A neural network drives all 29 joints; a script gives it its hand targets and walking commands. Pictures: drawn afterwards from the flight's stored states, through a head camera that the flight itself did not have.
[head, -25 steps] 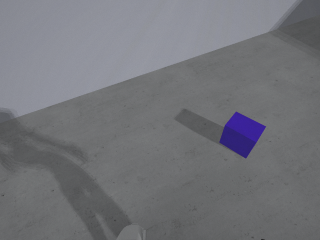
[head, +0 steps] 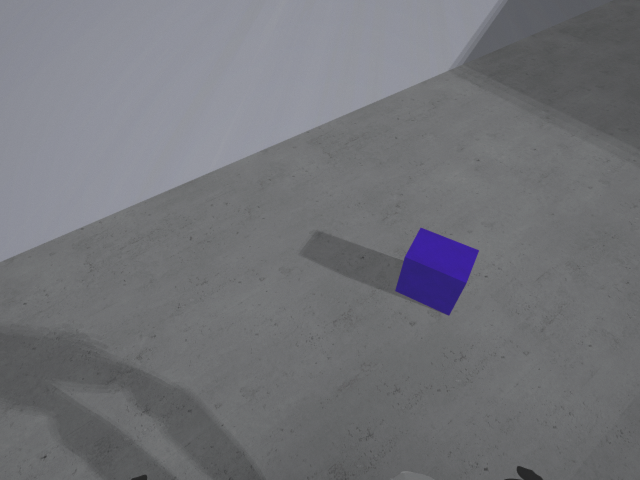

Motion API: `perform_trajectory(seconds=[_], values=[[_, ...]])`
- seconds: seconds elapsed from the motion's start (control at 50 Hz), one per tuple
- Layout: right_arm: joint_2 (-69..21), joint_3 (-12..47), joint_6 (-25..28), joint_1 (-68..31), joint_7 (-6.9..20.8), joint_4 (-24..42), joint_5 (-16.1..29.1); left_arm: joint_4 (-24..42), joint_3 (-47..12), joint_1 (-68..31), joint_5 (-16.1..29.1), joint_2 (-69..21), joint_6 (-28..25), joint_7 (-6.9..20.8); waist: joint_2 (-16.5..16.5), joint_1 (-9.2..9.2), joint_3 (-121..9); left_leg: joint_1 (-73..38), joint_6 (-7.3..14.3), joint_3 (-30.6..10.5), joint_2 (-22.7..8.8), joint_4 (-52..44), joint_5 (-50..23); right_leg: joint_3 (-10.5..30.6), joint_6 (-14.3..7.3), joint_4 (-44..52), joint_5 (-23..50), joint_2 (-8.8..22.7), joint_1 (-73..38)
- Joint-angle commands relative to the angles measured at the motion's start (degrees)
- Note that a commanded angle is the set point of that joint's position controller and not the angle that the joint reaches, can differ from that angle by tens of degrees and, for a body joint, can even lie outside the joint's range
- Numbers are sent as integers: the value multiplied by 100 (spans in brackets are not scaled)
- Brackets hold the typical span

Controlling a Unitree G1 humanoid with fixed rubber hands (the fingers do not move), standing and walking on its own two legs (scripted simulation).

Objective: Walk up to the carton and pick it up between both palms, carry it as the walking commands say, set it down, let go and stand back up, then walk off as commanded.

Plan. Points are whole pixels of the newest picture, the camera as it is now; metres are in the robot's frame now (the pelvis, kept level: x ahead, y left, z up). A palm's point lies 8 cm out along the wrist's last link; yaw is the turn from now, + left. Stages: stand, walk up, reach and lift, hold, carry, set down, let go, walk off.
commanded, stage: walk up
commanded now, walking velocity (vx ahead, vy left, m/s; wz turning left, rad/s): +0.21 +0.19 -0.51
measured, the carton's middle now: (434, 271) +0.89 -0.36 -0.67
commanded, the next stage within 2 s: none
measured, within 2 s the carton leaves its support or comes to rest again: neither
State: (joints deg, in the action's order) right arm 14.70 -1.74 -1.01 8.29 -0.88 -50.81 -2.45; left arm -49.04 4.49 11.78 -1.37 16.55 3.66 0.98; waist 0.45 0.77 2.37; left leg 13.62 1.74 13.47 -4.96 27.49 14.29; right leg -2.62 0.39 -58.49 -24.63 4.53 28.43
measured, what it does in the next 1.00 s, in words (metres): walks ahead, turning right: right foot, then left foot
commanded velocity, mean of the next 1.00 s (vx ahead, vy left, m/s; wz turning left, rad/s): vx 0.38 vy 0.04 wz -0.39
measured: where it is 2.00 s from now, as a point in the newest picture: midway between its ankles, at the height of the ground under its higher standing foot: (376, 405)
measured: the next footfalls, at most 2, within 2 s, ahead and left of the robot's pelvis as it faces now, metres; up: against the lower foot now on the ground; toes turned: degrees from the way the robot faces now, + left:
right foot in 0.14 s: +0.07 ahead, -0.11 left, +0.00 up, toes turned -13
left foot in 0.58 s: +0.38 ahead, +0.12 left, +0.00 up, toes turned -9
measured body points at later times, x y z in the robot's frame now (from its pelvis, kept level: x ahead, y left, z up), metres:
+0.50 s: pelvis +0.18 +0.00 +0.01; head +0.21 -0.02 +0.45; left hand +0.16 +0.27 -0.12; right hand +0.28 -0.27 -0.12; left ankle +0.31 +0.15 -0.70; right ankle +0.03 -0.10 -0.74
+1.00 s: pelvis +0.43 -0.04 -0.01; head +0.47 -0.06 +0.44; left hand +0.69 +0.09 -0.13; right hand +0.24 -0.23 -0.14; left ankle +0.34 +0.13 -0.74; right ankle +0.51 -0.19 -0.72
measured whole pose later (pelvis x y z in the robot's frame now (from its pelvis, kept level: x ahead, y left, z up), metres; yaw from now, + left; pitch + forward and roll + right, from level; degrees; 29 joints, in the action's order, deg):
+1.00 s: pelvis +0.43 -0.04 -0.01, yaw -22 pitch +0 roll -1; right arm 11.8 -3.1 3.3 27.9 -1.0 -59.4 -1.4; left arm -50.2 2.3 -0.6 -1.5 13.3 0.0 3.3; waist 0.1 -5.7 5.6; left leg -2.4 -4.2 12.3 -7.0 22.4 23.5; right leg -6.9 -1.2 -36.3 -9.1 1.6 29.6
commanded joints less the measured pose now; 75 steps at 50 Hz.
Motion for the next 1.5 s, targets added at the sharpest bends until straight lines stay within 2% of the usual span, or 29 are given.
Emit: perform_trajectory(seconds=[0.0,0.1,0.12,0.14,0.16,0.2,0.26,0.44,0.5,0.54,0.56,0.58,0.6,0.66,0.74,0.88,0.96,1.0,1.02,1.04,1.06,1.1,1.16,1.22,1.3,1.36,1.44,1.46,1.48], values=[[973,-201,65,137,49,46,-61,301,50,-167,22,194,-62,-27,-886,-108,11,263,540,-985,-1199,-1847,1911,-375,-85,883,-146,-34,-289],[1143,-269,26,87,171,-161,-43,-137,123,751,59,387,-260,-107,-204,457,-161,1040,347,-613,-980,-774,2972,-845,-170,2603,409,-278,-2359],[897,-211,42,163,239,-131,-62,-353,229,1302,-11,721,-343,-141,662,667,-316,1662,188,-324,-580,580,2953,-16,-324,3192,-187,235,-3141],[482,-98,119,-370,293,278,-107,-493,361,1839,-149,1420,-412,-207,2222,1050,-113,3059,-164,-207,243,2871,2183,2963,-739,4549,-1583,1885,-3326],[577,-148,100,-332,243,424,-185,-312,296,1493,-45,1665,-372,-248,1750,754,25,3177,-313,-1049,178,3578,1878,4285,-1198,5294,-1171,2584,-2560],[891,-239,126,-61,265,215,-76,-225,162,699,-31,1103,-457,-212,635,241,503,2935,-435,-1484,-213,3655,578,2851,-1104,4935,-138,1899,-2114],[734,-239,204,133,437,98,-55,-305,95,704,10,756,-679,-113,1052,39,171,2542,-565,-1243,-174,3346,-109,1715,-875,5029,-39,1010,-2356],[174,-92,241,-1088,445,671,15,-561,13,1582,-26,755,-772,-103,1006,372,467,1622,-733,-602,57,1023,-214,1118,-889,5038,1323,865,-2250],[251,-156,286,-820,398,719,56,-596,52,1455,-14,855,-757,-116,1176,149,285,785,-595,-525,162,345,-43,1200,-767,4560,2534,999,-2193],[612,-322,406,493,292,312,56,-588,35,1314,43,827,-755,-101,567,-399,-463,-1001,-412,-380,266,-432,-294,834,-525,2932,3718,614,-1847],[1041,-473,492,1423,198,40,-30,-506,-62,1381,35,534,-783,-91,-186,-674,-1066,-2279,-191,-1252,-503,-521,210,596,-333,1375,3057,139,-917],[1650,-574,519,2086,128,-79,-141,-249,-151,1319,18,-27,-816,-104,-1803,-840,-1438,-3152,194,-3532,-2114,-1263,1172,344,-206,-324,-130,-602,866],[1581,-514,512,2150,148,-118,-32,-132,-95,1282,-75,151,-809,-95,-1767,-782,-1739,-3042,458,-4284,-2478,-1530,1561,694,-335,-1340,-479,-238,1140],[654,-297,642,1177,141,18,50,-287,-101,801,-88,108,-737,48,-356,-238,-197,-1226,157,-2566,-1829,-1285,-1055,827,-257,-1516,717,321,1037],[354,-210,735,1317,133,-161,74,-328,-91,684,-58,-66,-446,184,-1060,-14,-151,-913,20,-1114,-1254,-960,-3905,369,32,-1109,1256,128,589],[572,-252,583,1758,9,-486,95,84,-173,-1039,15,-115,-342,272,-1264,-353,419,-953,94,-412,-1205,-1190,-4234,-389,-48,1678,1778,-176,76],[699,-332,459,1783,-57,-618,110,-17,-129,-844,-22,14,-395,206,-1212,-199,68,-1332,21,-452,-1368,-385,-4837,-400,-218,2298,1457,-305,-458],[683,-340,407,1794,-33,-628,149,-339,-34,8,-33,277,-478,131,-777,194,-604,-982,-82,-322,-1059,1089,-4054,-575,-404,3080,1910,-448,-1887],[442,-286,396,2096,1,-599,162,-474,80,549,-106,650,-532,85,-191,364,-1124,-183,-175,-361,-712,2195,-2272,-149,-553,3168,2408,23,-3063],[-161,-187,378,2409,-6,-418,186,-495,159,972,-134,1159,-533,21,1521,452,-1491,1492,-427,-311,285,4215,1988,2492,-1317,3613,3669,1968,-3860],[-41,-228,328,2389,-45,-477,187,-608,186,1134,68,1101,-516,-33,1315,376,-1867,1388,-332,-1185,93,4812,2152,2943,-1557,3970,3769,2274,-3708],[170,-249,317,1786,7,-478,186,-458,39,339,107,467,-616,-85,536,55,-730,1307,-282,-1368,-260,4454,1289,1911,-1285,4167,3648,1592,-2522],[-9,-217,170,1894,52,-651,110,-423,-91,9,96,101,-671,-127,564,-297,-396,797,-392,-1256,-240,3638,830,940,-892,4258,4059,898,-1757],[15,-252,-96,1613,-86,-570,192,-411,-130,251,151,357,-715,-221,474,-363,-396,675,-528,-1234,123,3339,1004,618,-885,3689,7827,1042,-1835],[65,-232,-230,974,-177,-368,185,-374,-137,96,-15,373,-325,-288,1037,-279,-681,569,-363,-931,218,2273,798,292,-1028,3713,4946,522,-1809],[37,-234,-323,751,-297,-202,277,-250,-97,48,-46,552,-144,-303,787,-208,-549,488,-360,-963,262,2144,1090,762,-1210,3365,6112,848,-1552],[137,-278,-254,1235,-345,-185,214,-190,-71,-130,-31,504,7,-249,464,-495,-598,-409,-203,-1000,-31,402,-25,875,-851,3071,3530,531,-964],[441,-357,-189,1400,-338,-198,109,-210,-72,103,1,327,28,-220,-383,-552,-578,-765,-62,-1770,-748,-695,-184,570,-534,2418,2081,57,-449],[1089,-524,-149,1254,-347,-4,-16,-152,-101,456,11,-20,29,-206,-1959,-327,-314,-974,343,-3773,-2436,-1097,-1533,315,-91,899,-743,-845,787]])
